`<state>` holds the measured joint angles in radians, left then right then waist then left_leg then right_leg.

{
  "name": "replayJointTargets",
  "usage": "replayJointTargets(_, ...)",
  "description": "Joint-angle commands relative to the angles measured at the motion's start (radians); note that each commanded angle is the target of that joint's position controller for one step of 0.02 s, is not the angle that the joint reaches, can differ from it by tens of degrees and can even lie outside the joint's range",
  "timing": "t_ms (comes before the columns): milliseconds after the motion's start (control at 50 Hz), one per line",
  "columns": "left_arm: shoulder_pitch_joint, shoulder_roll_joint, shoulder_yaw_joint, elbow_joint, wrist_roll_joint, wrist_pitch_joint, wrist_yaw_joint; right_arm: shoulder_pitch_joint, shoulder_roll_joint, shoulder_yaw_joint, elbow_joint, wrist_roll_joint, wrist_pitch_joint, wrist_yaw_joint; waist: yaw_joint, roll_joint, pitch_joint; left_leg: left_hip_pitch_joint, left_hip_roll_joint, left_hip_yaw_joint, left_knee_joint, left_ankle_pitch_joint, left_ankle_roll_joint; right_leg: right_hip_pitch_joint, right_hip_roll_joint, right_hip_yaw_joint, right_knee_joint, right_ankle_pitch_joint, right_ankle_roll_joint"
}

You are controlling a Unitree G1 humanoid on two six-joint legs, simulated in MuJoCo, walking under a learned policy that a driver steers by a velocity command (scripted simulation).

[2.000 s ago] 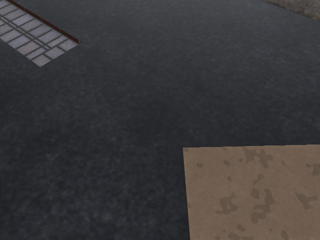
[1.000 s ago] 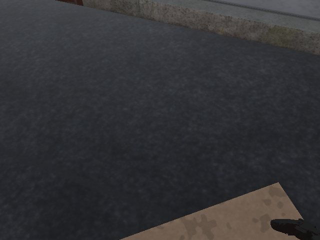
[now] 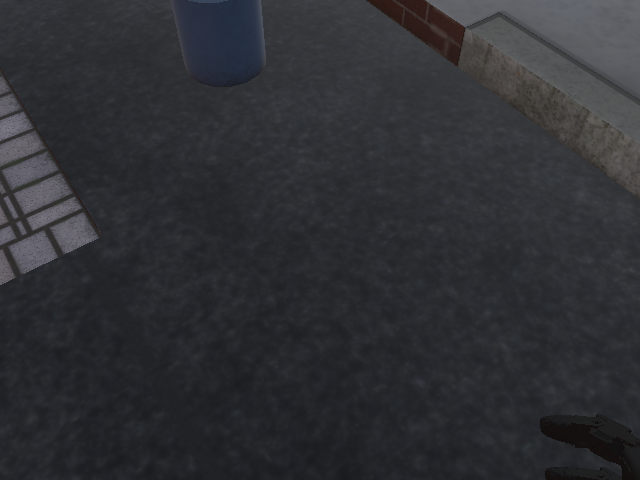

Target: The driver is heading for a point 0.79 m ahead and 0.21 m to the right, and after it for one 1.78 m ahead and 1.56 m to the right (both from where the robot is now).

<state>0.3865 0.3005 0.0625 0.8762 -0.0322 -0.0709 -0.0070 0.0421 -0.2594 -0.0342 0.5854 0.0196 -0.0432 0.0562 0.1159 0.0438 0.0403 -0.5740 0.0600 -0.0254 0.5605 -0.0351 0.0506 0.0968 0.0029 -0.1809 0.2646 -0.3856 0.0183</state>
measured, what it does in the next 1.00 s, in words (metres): walks ahead, turning right: left foot, then right foot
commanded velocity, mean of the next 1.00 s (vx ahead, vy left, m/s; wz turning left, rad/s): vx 0.50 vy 0.00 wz -0.43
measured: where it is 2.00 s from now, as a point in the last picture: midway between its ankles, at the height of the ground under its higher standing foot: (566, 292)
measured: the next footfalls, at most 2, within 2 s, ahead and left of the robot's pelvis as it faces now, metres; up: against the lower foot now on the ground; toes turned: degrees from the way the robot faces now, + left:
left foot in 0.06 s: +0.20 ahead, +0.12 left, -0.02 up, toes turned +0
right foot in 0.58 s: +0.46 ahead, -0.15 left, -0.02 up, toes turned -19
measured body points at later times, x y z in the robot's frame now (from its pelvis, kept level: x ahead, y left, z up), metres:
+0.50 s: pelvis +0.27 +0.01 -0.01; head +0.30 +0.00 +0.44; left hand +0.52 +0.20 -0.11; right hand +0.24 -0.28 -0.14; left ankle +0.16 +0.12 -0.74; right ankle +0.42 -0.16 -0.71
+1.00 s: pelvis +0.54 -0.09 +0.00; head +0.56 -0.12 +0.44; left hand +0.73 +0.14 -0.11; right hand +0.63 -0.41 -0.08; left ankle +0.77 -0.04 -0.71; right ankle +0.42 -0.13 -0.74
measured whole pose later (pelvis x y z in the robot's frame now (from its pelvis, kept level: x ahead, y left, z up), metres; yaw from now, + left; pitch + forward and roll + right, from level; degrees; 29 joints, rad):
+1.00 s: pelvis +0.54 -0.09 +0.00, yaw -31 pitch +2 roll +0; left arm 0.34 0.29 0.07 0.73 -0.03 -0.03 0.01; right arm 0.02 -0.28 -0.04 0.69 0.00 -0.10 0.02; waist 0.09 0.04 0.03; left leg -0.57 0.03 -0.10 0.53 0.02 -0.06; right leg -0.10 0.11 0.18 0.41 -0.32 -0.07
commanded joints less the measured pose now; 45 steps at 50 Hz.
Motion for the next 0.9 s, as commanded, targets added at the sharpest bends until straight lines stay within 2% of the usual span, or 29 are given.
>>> replayJointTargets(20, -0.009, 0.220, 0.045, -0.020, -0.012, 0.012, 0.004, 0.022, -0.128, -0.045, -0.069, -0.010, -0.026, -0.002, -0.124, -0.117, -0.013, 0.134, -0.059, 0.052, -0.076, -0.093, 0.050, 0.008, -0.277, 0.169, 0.124, 0.912, -0.165)
replayJointTargets(40, -0.024, 0.214, 0.038, -0.017, -0.012, 0.017, 0.006, 0.172, -0.168, -0.068, -0.022, -0.010, -0.025, -0.012, -0.211, -0.107, -0.105, 0.360, -0.075, 0.071, -0.127, -0.011, 0.079, -0.053, -0.237, 0.138, 0.290, 0.962, -0.138)
replayJointTargets(60, -0.029, 0.169, 0.018, -0.034, 0.006, 0.008, 0.006, 0.340, -0.226, -0.089, 0.021, -0.023, -0.018, -0.029, -0.280, -0.083, -0.238, 0.705, 0.047, -0.041, -0.043, 0.053, 0.119, -0.290, -0.193, 0.134, 0.539, 0.706, -0.103)
replayJointTargets(80, 0.089, 0.022, -0.026, -0.064, 0.036, -0.010, -0.008, 0.382, -0.316, -0.099, 0.027, -0.036, -0.014, -0.042, -0.201, 0.182, -0.391, 1.093, 0.341, -0.465, -0.020, 0.091, 0.253, -0.714, -0.011, 0.137, 0.915, -0.129, -0.031)
replayJointTargets(100, 0.053, 0.101, -0.010, -0.046, 0.000, -0.029, -0.006, 0.424, -0.235, -0.084, 0.024, -0.038, -0.011, -0.043, -0.264, 0.124, -0.498, 1.063, 0.381, -0.618, -0.135, 0.006, 0.280, -0.780, 0.005, 0.309, 1.049, -0.237, -0.026)
replayJointTargets(120, -0.046, 0.154, 0.010, -0.083, -0.029, -0.033, -0.003, 0.378, -0.193, -0.069, 0.038, -0.034, -0.015, -0.042, -0.259, 0.088, -0.327, 0.943, 0.333, -0.456, -0.173, 0.029, 0.230, -0.851, -0.044, 0.306, 1.067, -0.167, -0.030)
replayJointTargets(140, -0.096, 0.140, 0.008, -0.099, -0.024, -0.032, 0.002, 0.310, -0.164, -0.060, 0.046, -0.025, -0.020, -0.040, -0.222, 0.065, -0.213, 0.795, 0.288, -0.334, -0.207, 0.069, 0.199, -0.852, -0.085, 0.270, 1.022, -0.079, -0.026)
replayJointTargets(160, -0.108, 0.133, 0.011, -0.093, -0.004, -0.024, 0.007, 0.248, -0.128, -0.050, 0.047, -0.028, -0.028, -0.035, -0.184, 0.042, -0.146, 0.666, 0.250, -0.255, -0.248, 0.100, 0.180, -0.814, -0.113, 0.266, 0.975, -0.005, -0.019)
replayJointTargets(180, -0.072, 0.119, 0.015, -0.081, 0.002, -0.007, 0.008, 0.208, -0.102, -0.045, 0.050, -0.031, -0.038, -0.032, -0.142, 0.064, -0.119, 0.574, 0.223, -0.188, -0.290, 0.131, 0.167, -0.746, -0.137, 0.273, 0.952, 0.051, -0.016)
replayJointTargets(200, -0.042, 0.094, 0.014, -0.070, -0.001, 0.008, 0.007, 0.189, -0.092, -0.047, 0.059, -0.032, -0.051, -0.029, -0.119, 0.063, -0.106, 0.511, 0.208, -0.144, -0.330, 0.132, 0.159, -0.693, -0.144, 0.278, 0.934, 0.099, -0.014)
replayJointTargets(240, -0.038, 0.052, 0.009, -0.071, -0.001, 0.030, 0.007, 0.163, -0.096, -0.053, 0.085, -0.031, -0.071, -0.032, -0.090, 0.039, -0.055, 0.434, 0.203, -0.061, -0.387, 0.180, 0.160, -0.690, -0.147, 0.283, 0.901, 0.150, -0.001)
replayJointTargets(300, -0.113, 0.041, 0.008, -0.105, 0.006, 0.038, 0.007, 0.172, -0.110, -0.060, 0.121, -0.039, -0.077, -0.047, -0.097, 0.022, -0.003, 0.433, 0.188, 0.039, -0.421, 0.196, 0.146, -0.756, -0.143, 0.300, 0.768, 0.281, 0.008)
replayJointTargets(380, -0.246, 0.019, -0.005, -0.151, 0.011, 0.028, -0.021, 0.200, -0.149, -0.070, 0.152, -0.032, -0.067, -0.063, -0.143, -0.003, 0.037, 0.468, 0.173, 0.146, -0.443, 0.165, 0.116, -0.742, -0.121, 0.235, 0.521, 0.461, -0.016)
replayJointTargets(440, -0.342, 0.017, -0.010, -0.200, 0.012, 0.028, -0.040, 0.255, -0.174, -0.079, 0.184, -0.019, -0.050, -0.069, -0.177, -0.021, 0.069, 0.570, 0.208, 0.179, -0.420, 0.194, 0.109, -0.785, -0.112, 0.197, 0.431, 0.441, -0.043)
replayJointTargets(480, -0.380, 0.024, -0.008, -0.232, 0.012, 0.029, -0.052, 0.274, -0.187, -0.084, 0.199, -0.008, -0.033, -0.071, -0.179, -0.016, 0.071, 0.648, 0.228, 0.197, -0.373, 0.273, 0.097, -0.804, -0.098, 0.167, 0.397, 0.370, -0.068)
replayJointTargets(540, -0.325, 0.064, 0.015, -0.252, 0.011, 0.038, -0.060, 0.257, -0.228, -0.093, 0.197, 0.001, -0.009, -0.082, -0.121, 0.034, -0.011, 0.700, 0.226, 0.236, -0.183, 0.711, 0.064, -0.652, -0.007, 0.078, 0.391, 0.217, -0.123)
replayJointTargets(560, -0.229, 0.096, 0.034, -0.235, 0.008, 0.042, -0.058, 0.246, -0.239, -0.095, 0.193, 0.003, 0.001, -0.085, -0.064, 0.043, -0.067, 0.681, 0.213, 0.247, -0.036, 0.811, 0.051, -0.526, 0.035, 0.057, 0.382, 0.180, -0.149)
replayJointTargets(580, -0.069, 0.148, 0.066, -0.196, 0.007, 0.044, -0.045, 0.226, -0.234, -0.090, 0.187, 0.009, 0.004, -0.088, 0.025, 0.021, -0.148, 0.579, 0.175, 0.266, 0.183, 0.749, 0.018, -0.285, 0.071, 0.069, 0.306, 0.236, -0.189)
replayJointTargets(600, 0.056, 0.243, 0.097, -0.170, 0.004, 0.057, -0.022, 0.255, -0.175, -0.068, 0.167, -0.019, -0.008, -0.088, 0.051, -0.133, -0.231, 0.312, 0.109, 0.265, 0.509, 0.276, -0.031, 0.008, -0.081, 0.329, 0.277, 0.282, -0.254)
replayJointTargets(620, -0.010, 0.306, 0.100, -0.205, 0.001, 0.045, -0.021, 0.311, -0.064, -0.031, 0.114, -0.030, -0.041, -0.073, -0.063, -0.329, -0.341, -0.101, -0.126, 0.106, 0.855, -0.538, -0.089, 0.287, -0.312, 0.931, 0.120, 0.090, -0.465)
replayJointTargets(640, 0.008, 0.217, 0.073, -0.218, 0.009, 0.031, -0.029, 0.205, -0.154, -0.046, 0.104, 0.000, -0.080, -0.055, 0.014, -0.174, -0.378, -0.202, -0.078, -0.090, 0.889, -0.521, -0.059, 0.293, -0.328, 0.984, 0.020, 0.027, -0.434)
replayJointTargets(660, -0.021, 0.172, 0.061, -0.214, 0.016, 0.017, -0.029, 0.134, -0.169, -0.048, 0.076, 0.030, -0.097, -0.048, 0.003, -0.129, -0.244, -0.241, -0.037, -0.081, 0.836, -0.440, -0.034, 0.182, -0.300, 0.840, 0.013, 0.068, -0.391)
replayJointTargets(680, -0.084, 0.147, 0.052, -0.218, 0.013, 0.009, -0.030, 0.130, -0.154, -0.045, 0.079, 0.015, -0.103, -0.055, -0.055, -0.031, -0.143, -0.199, 0.009, -0.074, 0.730, -0.367, -0.030, 0.020, -0.254, 0.722, 0.011, 0.181, -0.352)
replayJointTargets(700, -0.141, 0.110, 0.042, -0.228, 0.014, 0.005, -0.026, 0.135, -0.165, -0.053, 0.090, -0.013, -0.098, -0.062, -0.090, -0.033, -0.109, -0.134, 0.041, -0.073, 0.639, -0.325, -0.039, -0.088, -0.218, 0.637, 0.004, 0.285, -0.330)
replayJointTargets(720, -0.171, 0.098, 0.035, -0.245, 0.025, 0.004, -0.020, 0.156, -0.166, -0.057, 0.096, -0.023, -0.086, -0.061, -0.118, -0.060, -0.091, -0.070, 0.055, -0.076, 0.605, -0.296, -0.049, -0.168, -0.191, 0.595, -0.016, 0.357, -0.325)
replayJointTargets(760, -0.174, 0.110, 0.039, -0.248, 0.023, 0.001, -0.010, 0.171, -0.145, -0.055, 0.096, -0.034, -0.065, -0.061, -0.136, -0.065, -0.080, -0.029, 0.052, -0.054, 0.530, -0.265, -0.082, -0.251, -0.168, 0.540, -0.040, 0.460, -0.330)
replayJointTargets(800, -0.146, 0.138, 0.046, -0.237, 0.020, 0.001, 0.004, 0.123, -0.119, -0.045, 0.078, -0.038, -0.052, -0.064, -0.127, -0.065, -0.056, -0.034, 0.038, -0.033, 0.416, -0.187, -0.114, -0.309, -0.140, 0.480, -0.048, 0.510, -0.321)
replayJointTargets(840, -0.117, 0.150, 0.050, -0.226, 0.015, 0.007, 0.015, 0.042, -0.096, -0.034, 0.057, -0.037, -0.051, -0.063, -0.096, -0.085, -0.040, -0.017, 0.014, -0.027, 0.254, -0.049, -0.130, -0.339, -0.100, 0.438, -0.041, 0.469, -0.285)
replayJointTargets(900, -0.073, 0.154, 0.052, -0.211, 0.010, 0.019, 0.022, -0.058, -0.083, -0.025, 0.036, -0.024, -0.059, -0.051, -0.050, -0.118, -0.036, 0.060, -0.036, -0.020, 0.057, 0.104, -0.133, -0.360, -0.075, 0.437, -0.021, 0.350, -0.244)
Velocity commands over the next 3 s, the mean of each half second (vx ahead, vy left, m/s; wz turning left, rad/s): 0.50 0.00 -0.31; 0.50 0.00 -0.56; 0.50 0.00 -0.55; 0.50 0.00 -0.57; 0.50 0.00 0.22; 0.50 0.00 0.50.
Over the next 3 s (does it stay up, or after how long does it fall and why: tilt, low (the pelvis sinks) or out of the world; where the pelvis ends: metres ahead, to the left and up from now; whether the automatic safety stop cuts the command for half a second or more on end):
stays up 1.17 -0.98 0.13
